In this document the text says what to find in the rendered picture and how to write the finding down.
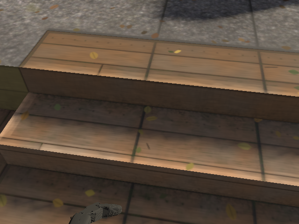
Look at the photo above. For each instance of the robot left hand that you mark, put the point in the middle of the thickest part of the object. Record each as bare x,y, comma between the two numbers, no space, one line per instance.
94,212

